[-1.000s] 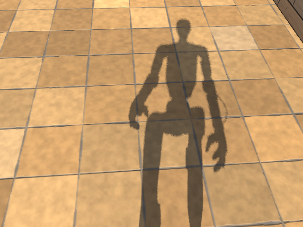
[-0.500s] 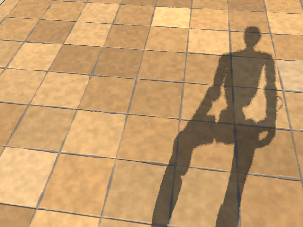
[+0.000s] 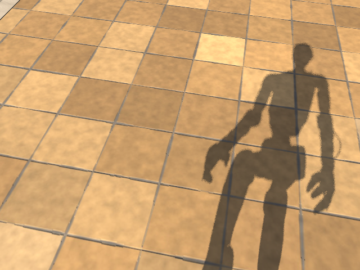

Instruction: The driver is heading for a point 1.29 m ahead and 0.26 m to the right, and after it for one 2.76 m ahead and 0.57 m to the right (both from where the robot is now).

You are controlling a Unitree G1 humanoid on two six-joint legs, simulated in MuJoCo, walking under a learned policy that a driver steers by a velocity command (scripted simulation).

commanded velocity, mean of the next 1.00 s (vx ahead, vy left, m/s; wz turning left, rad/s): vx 0.50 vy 0.00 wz -0.02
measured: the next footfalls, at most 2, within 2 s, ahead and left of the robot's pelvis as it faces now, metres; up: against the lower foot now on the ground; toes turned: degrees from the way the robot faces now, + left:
right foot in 0.26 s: +0.32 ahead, -0.12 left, +0.00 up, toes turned -5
left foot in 0.84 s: +0.62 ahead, +0.07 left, +0.00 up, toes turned +4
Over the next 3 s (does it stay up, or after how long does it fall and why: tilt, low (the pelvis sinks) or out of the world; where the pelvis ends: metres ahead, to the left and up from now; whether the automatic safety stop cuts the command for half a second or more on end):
stays up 1.20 -0.19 0.00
